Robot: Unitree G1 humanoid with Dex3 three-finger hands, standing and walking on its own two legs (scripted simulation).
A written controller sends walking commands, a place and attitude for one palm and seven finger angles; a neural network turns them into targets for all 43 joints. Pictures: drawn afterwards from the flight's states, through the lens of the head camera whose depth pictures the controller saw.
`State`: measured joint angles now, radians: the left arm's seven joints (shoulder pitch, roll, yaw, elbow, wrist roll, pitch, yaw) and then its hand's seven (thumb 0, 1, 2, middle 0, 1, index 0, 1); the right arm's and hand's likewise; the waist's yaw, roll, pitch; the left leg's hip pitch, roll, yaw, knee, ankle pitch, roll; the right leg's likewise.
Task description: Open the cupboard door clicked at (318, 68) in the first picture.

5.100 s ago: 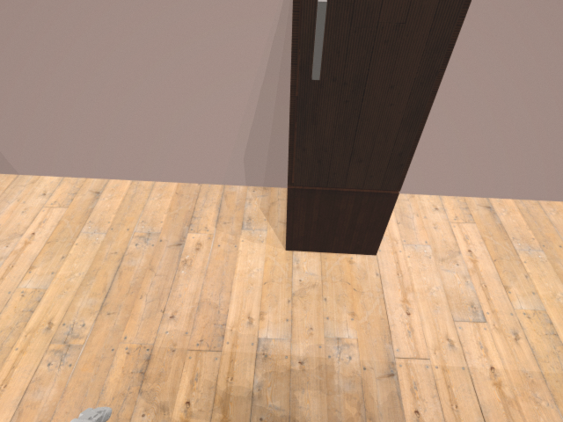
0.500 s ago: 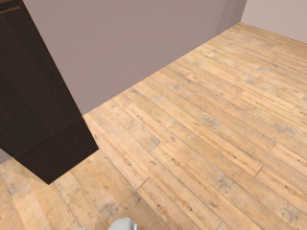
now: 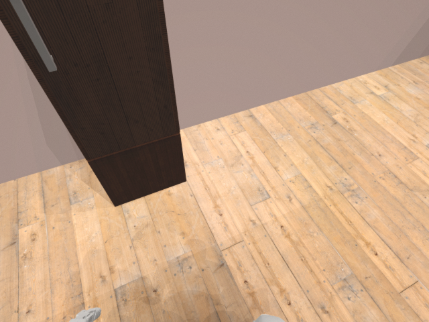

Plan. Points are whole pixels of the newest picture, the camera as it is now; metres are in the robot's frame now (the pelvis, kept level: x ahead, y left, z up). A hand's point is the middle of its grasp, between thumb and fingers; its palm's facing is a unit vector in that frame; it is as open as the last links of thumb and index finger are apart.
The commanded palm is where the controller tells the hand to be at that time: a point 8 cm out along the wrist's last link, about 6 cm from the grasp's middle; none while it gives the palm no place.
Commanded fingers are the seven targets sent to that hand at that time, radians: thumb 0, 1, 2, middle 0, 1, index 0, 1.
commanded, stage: turn to face it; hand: left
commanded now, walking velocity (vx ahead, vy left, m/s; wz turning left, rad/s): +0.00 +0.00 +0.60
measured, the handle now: (35, 33) +0.70 +0.47 +0.16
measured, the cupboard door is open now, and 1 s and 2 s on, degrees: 0 0 0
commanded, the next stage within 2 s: take the last steps up to it in 0.68 s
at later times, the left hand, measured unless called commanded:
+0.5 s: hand out of the picture -0.04 +0.20 -0.18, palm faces +0.34 -0.91 -0.24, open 7.4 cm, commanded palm none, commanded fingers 0.00 0.90 0.90 -0.20 -0.30 -0.20 -0.30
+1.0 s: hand out of the picture -0.04 +0.20 -0.16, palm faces +0.40 -0.89 -0.23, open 7.4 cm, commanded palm none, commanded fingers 0.00 0.90 0.90 -0.20 -0.30 -0.20 -0.30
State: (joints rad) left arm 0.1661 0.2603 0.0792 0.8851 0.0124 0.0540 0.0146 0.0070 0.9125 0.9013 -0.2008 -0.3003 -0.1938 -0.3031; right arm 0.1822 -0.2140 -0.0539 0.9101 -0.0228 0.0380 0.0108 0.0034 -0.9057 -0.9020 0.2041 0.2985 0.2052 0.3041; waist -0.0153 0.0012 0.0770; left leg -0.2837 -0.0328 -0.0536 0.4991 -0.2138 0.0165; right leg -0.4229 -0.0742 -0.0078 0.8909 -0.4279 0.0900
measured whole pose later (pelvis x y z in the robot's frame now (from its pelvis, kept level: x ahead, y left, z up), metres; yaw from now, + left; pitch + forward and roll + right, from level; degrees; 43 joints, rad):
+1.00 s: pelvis -0.02 +0.00 +0.00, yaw +23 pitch -1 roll +1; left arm 0.23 0.18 0.03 1.01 0.03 0.01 0.00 0.00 0.91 0.90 -0.20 -0.30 -0.19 -0.30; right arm 0.28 -0.17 -0.04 1.04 -0.02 0.01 -0.02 0.00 -0.91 -0.90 0.20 0.30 0.20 0.30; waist -0.02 0.01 0.00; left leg -0.19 -0.04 0.02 0.48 -0.26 0.03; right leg -0.20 -0.04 -0.07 0.55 -0.37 0.03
